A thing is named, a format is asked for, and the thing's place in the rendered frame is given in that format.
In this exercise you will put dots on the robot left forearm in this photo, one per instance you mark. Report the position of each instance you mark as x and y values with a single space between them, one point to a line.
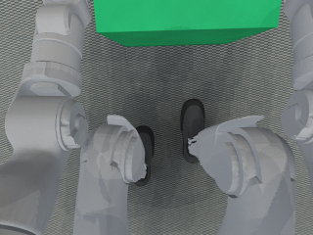
57 50

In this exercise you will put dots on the right robot upper arm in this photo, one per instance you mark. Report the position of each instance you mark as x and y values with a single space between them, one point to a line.
297 124

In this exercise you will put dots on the left robot thigh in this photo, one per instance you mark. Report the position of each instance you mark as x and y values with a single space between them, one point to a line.
113 160

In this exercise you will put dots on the robot right forearm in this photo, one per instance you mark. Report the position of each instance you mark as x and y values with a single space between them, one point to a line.
300 15

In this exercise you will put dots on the left robot upper arm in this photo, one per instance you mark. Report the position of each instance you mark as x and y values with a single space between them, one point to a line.
43 130

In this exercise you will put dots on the carton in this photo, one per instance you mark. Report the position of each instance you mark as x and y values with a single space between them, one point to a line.
147 23

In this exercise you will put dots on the robot left foot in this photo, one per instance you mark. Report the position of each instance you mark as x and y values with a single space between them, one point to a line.
148 140

